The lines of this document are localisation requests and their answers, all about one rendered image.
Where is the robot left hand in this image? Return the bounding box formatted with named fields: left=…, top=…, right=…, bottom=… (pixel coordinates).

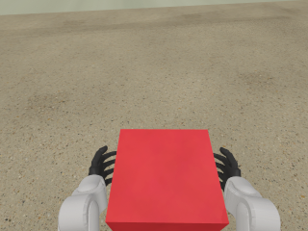
left=89, top=145, right=117, bottom=187

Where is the left robot forearm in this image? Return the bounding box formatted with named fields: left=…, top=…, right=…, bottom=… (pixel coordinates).
left=58, top=174, right=108, bottom=231

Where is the right robot forearm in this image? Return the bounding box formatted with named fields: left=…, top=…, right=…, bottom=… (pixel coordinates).
left=223, top=176, right=281, bottom=231

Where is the robot right hand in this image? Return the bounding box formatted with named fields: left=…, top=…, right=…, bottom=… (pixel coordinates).
left=213, top=147, right=242, bottom=191

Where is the carton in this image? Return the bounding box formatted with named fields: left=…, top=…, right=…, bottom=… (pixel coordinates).
left=105, top=129, right=229, bottom=231

